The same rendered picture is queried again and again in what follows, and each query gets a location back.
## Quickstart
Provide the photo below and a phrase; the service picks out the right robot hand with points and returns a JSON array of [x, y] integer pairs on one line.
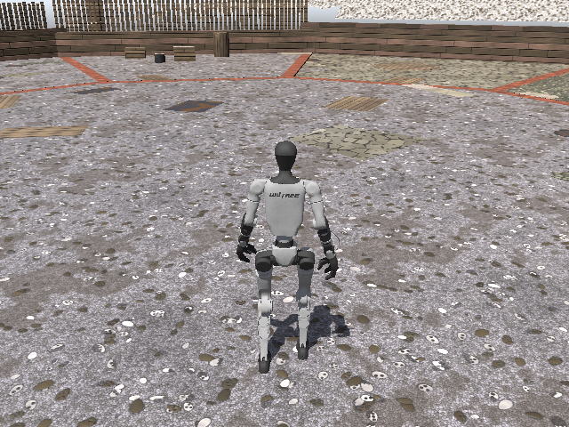
[[332, 267]]

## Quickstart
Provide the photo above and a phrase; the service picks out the robot left thigh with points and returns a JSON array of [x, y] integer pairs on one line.
[[263, 268]]

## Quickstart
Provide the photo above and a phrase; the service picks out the robot thigh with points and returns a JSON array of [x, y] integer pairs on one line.
[[263, 268], [305, 265]]

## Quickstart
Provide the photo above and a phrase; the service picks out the robot right thigh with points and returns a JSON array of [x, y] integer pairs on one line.
[[305, 265]]

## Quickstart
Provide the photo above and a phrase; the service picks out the robot left forearm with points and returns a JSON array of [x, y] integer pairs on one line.
[[244, 234]]

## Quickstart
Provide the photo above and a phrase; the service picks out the left robot hand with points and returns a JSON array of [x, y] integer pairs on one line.
[[239, 251]]

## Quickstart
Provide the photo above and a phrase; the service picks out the robot right forearm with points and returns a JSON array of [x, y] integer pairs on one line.
[[326, 241]]

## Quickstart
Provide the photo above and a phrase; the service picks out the right robot upper arm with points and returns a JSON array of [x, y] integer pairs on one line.
[[312, 188]]

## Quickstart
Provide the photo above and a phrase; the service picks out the left robot upper arm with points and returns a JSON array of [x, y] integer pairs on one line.
[[253, 200]]

